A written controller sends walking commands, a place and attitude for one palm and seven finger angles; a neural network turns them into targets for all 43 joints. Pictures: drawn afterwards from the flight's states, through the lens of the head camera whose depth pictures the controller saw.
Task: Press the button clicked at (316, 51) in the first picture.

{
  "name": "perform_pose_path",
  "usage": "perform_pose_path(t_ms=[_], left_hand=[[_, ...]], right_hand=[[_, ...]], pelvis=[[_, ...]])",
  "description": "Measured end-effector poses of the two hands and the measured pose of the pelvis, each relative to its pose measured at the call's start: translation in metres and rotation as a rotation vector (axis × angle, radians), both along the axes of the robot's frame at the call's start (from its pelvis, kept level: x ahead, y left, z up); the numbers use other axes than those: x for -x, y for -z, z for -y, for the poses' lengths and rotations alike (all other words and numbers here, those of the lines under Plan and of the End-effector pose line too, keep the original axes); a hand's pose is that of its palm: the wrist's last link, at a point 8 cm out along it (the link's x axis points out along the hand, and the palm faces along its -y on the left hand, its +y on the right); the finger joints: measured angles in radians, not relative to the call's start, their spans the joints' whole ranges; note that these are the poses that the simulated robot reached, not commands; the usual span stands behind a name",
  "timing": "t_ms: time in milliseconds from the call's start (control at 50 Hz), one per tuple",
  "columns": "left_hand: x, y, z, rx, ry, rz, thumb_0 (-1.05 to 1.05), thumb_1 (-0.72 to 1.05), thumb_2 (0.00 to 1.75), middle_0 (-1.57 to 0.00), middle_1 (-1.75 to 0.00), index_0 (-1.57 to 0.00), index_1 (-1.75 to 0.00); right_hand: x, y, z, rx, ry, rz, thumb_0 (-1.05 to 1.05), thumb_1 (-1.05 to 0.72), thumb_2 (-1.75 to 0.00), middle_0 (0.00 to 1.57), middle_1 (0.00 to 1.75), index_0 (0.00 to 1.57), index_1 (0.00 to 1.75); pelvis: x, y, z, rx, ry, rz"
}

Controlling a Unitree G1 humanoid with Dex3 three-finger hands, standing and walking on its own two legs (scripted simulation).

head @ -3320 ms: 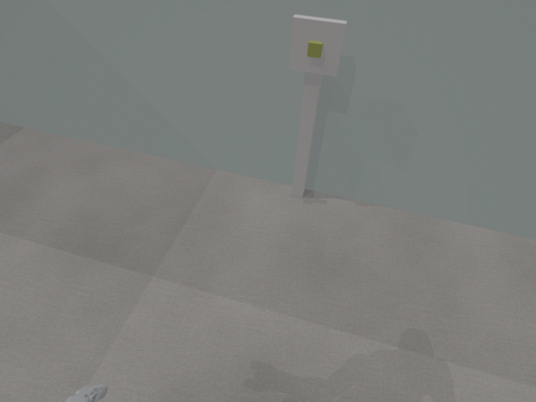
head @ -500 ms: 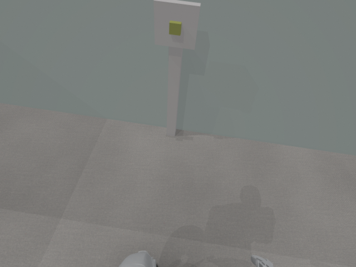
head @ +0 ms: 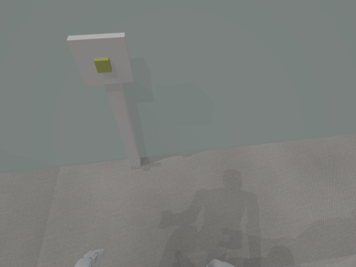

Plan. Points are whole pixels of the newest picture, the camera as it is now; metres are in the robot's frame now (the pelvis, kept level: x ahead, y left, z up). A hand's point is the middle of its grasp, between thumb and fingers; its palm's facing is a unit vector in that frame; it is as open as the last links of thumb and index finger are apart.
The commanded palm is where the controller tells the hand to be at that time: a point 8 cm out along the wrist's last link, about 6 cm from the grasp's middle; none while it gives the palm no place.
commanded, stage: take the last steps up to it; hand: left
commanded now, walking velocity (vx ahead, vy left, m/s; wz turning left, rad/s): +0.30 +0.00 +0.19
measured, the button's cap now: (103, 64) +0.73 +0.27 +0.03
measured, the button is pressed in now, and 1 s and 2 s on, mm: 0 0 0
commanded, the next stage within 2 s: come to a stop and stand still in 0.54 s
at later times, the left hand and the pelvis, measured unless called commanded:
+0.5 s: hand out of the picture +0.14 +0.24 -0.17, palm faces +0.11 -0.99 -0.13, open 7.3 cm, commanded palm none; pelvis +0.16 +0.07 +0.02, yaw +4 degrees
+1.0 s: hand (105, 196) +0.33 +0.22 -0.15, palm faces +0.13 -0.96 -0.23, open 7.2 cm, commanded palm none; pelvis +0.25 +0.04 +0.01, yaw +5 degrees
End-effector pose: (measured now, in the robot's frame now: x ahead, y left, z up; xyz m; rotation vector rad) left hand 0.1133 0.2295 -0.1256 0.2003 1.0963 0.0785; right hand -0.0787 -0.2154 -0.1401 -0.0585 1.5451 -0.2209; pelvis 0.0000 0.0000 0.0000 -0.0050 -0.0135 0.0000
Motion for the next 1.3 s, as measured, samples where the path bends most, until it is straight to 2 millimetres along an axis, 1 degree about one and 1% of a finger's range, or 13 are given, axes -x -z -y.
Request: perform_pose_path(t_ms=[80, 200, 320, 400, 520, 680, 800, 880, 940, 1020, 1120, 1200, 1300], left_hand=[[0.004, -0.001, 0.009, 0.024, -0.057, -0.036, 0.0, 0.91, 0.89, -0.2, -0.3, -0.2, -0.3], [0.021, -0.006, -0.015, -0.006, -0.138, -0.138, -0.02, 0.95, 0.89, -0.2, -0.3, -0.2, -0.3], [0.036, 0.013, -0.036, 0.05, -0.212, -0.253, -0.01, 0.92, 0.89, -0.2, -0.3, -0.2, -0.3], [0.031, 0.027, -0.051, 0.08, -0.228, -0.336, 0.0, 0.92, 0.89, -0.2, -0.3, -0.2, -0.3], [-0.029, 0.011, -0.065, 0.085, -0.2, -0.292, 0.01, 0.91, 0.9, -0.2, -0.3, -0.2, -0.3], [-0.123, -0.001, -0.067, 0.052, -0.174, -0.197, 0.0, 0.92, 0.9, -0.2, -0.3, -0.2, -0.3], [-0.188, 0.002, -0.048, 0.006, -0.133, -0.144, 0.0, 0.92, 0.9, -0.2, -0.3, -0.2, -0.3], [-0.21, 0.002, -0.035, -0.011, -0.137, -0.107, 0.0, 0.92, 0.89, -0.2, -0.3, -0.2, -0.3], [-0.212, -0.003, -0.036, -0.021, -0.166, -0.08, -0.01, 0.93, 0.89, -0.2, -0.3, -0.2, -0.3], [-0.201, -0.005, -0.045, -0.029, -0.188, -0.075, -0.01, 0.92, 0.89, -0.2, -0.3, -0.2, -0.3], [-0.175, 0.001, -0.067, -0.02, -0.2, -0.074, 0.0, 0.91, 0.89, -0.2, -0.3, -0.2, -0.3], [-0.149, 0.017, -0.092, 0.004, -0.211, -0.083, 0.0, 0.91, 0.89, -0.2, -0.3, -0.2, -0.3], [-0.107, 0.008, -0.111, 0.033, -0.245, -0.159, 0.0, 0.91, 0.89, -0.2, -0.3, -0.2, -0.3]], right_hand=[[-0.039, -0.005, 0.0, -0.014, -0.02, 0.002, 0.01, -0.91, -0.9, 0.2, 0.3, 0.2, 0.3], [-0.134, -0.018, -0.003, 0.003, -0.085, 0.15, 0.01, -0.91, -0.9, 0.2, 0.3, 0.2, 0.3], [-0.215, -0.027, -0.013, 0.07, -0.17, 0.236, 0.02, -0.94, -0.9, 0.2, 0.3, 0.2, 0.3], [-0.249, -0.029, -0.031, 0.102, -0.186, 0.282, 0.01, -0.93, -0.9, 0.2, 0.3, 0.2, 0.3], [-0.253, -0.039, -0.063, 0.074, -0.155, 0.216, 0.0, -0.92, -0.9, 0.2, 0.3, 0.2, 0.3], [-0.246, -0.03, -0.092, -0.022, -0.085, 0.071, 0.0, -0.91, -0.9, 0.21, 0.3, 0.21, 0.3], [-0.257, -0.009, -0.085, -0.071, -0.039, -0.017, 0.0, -0.91, -0.9, 0.21, 0.3, 0.21, 0.3], [-0.283, 0.007, -0.065, -0.066, -0.032, -0.025, 0.0, -0.91, -0.9, 0.21, 0.3, 0.21, 0.3], [-0.312, 0.007, -0.048, -0.033, -0.074, 0.017, 0.0, -0.91, -0.9, 0.21, 0.3, 0.21, 0.3], [-0.353, 0.002, -0.031, 0.02, -0.132, 0.124, 0.0, -0.91, -0.9, 0.2, 0.3, 0.2, 0.3], [-0.383, -0.012, -0.031, 0.075, -0.192, 0.272, 0.0, -0.91, -0.9, 0.2, 0.3, 0.2, 0.3], [-0.375, -0.022, -0.047, 0.113, -0.213, 0.348, 0.0, -0.92, -0.9, 0.2, 0.3, 0.2, 0.3], [-0.33, -0.039, -0.076, 0.107, -0.215, 0.283, 0.0, -0.91, -0.9, 0.2, 0.3, 0.2, 0.3]], pelvis=[[-0.025, -0.008, 0.003, 0.004, -0.014, 0.011], [-0.062, -0.02, -0.007, 0.018, -0.041, -0.006], [-0.103, -0.014, -0.036, 0.041, -0.067, -0.01], [-0.132, -0.008, -0.056, 0.032, -0.062, -0.005], [-0.168, -0.025, -0.069, 0.027, -0.064, 0.003], [-0.216, -0.027, -0.066, 0.006, -0.062, 0.01], [-0.255, -0.013, -0.048, -0.022, -0.062, 0.02], [-0.265, -0.005, -0.04, -0.008, -0.082, 0.019], [-0.259, -0.007, -0.039, -0.014, -0.092, 0.021], [-0.245, -0.009, -0.045, -0.016, -0.096, 0.018], [-0.223, -0.006, -0.059, -0.008, -0.095, 0.018], [-0.206, 0.001, -0.078, 0.008, -0.091, 0.02], [-0.199, -0.019, -0.094, 0.035, -0.101, 0.01]])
